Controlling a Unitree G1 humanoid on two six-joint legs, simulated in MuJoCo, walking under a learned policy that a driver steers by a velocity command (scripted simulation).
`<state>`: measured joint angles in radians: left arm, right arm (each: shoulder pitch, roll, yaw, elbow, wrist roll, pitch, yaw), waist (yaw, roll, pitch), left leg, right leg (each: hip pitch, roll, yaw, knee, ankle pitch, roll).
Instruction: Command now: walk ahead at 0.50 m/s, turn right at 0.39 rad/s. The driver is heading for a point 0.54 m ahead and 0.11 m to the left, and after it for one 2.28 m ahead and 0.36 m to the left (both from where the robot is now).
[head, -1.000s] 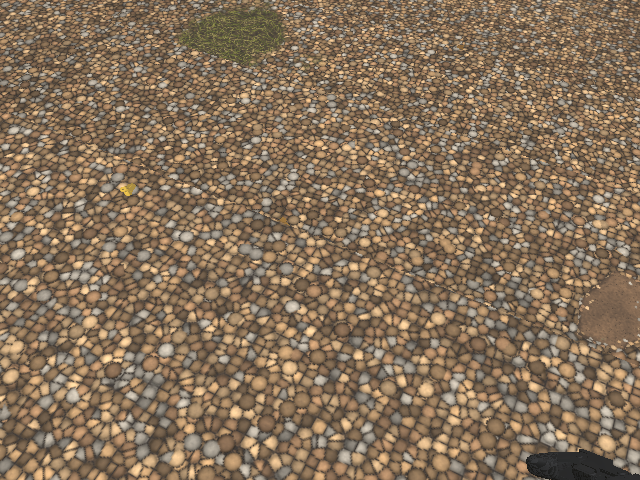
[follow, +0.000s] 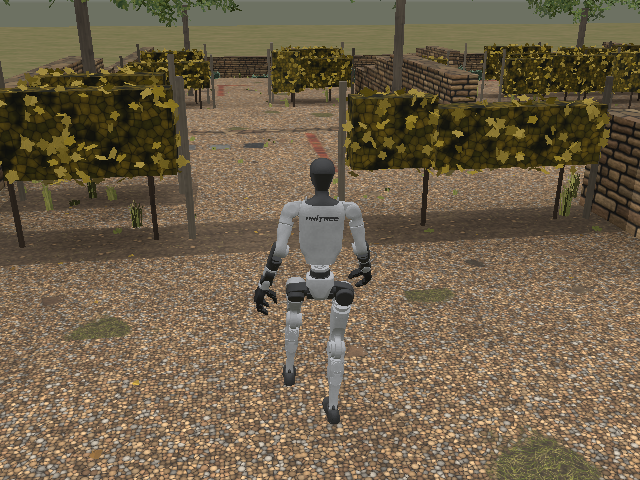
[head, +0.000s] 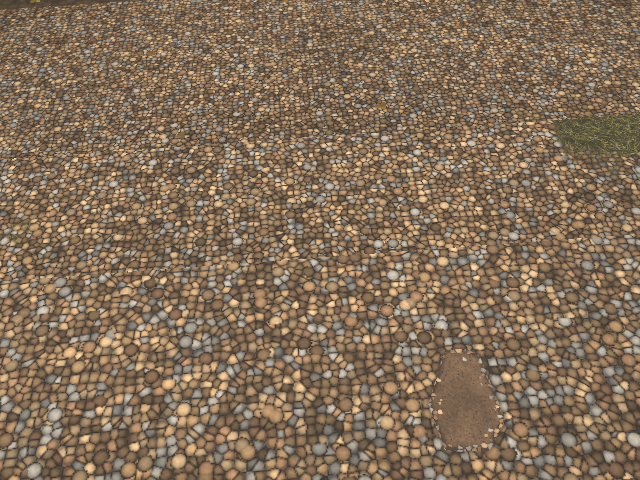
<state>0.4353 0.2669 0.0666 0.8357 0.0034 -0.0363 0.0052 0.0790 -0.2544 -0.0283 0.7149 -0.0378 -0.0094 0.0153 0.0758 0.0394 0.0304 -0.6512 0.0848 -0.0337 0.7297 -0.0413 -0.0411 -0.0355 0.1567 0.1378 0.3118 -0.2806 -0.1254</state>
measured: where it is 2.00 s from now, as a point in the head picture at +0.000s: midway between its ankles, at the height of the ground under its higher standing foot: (362, 429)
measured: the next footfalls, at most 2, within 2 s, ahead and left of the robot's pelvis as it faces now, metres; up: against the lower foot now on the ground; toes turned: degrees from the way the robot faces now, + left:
left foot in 0.12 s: +0.25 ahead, +0.12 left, +0.00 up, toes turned -3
right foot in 0.68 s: +0.39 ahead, -0.09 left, +0.00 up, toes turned +2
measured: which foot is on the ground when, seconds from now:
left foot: up 0.00-0.10, down 0.12-0.68, up 0.70-1.00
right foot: down 0.00-0.12, up 0.14-0.66, down 0.68-1.00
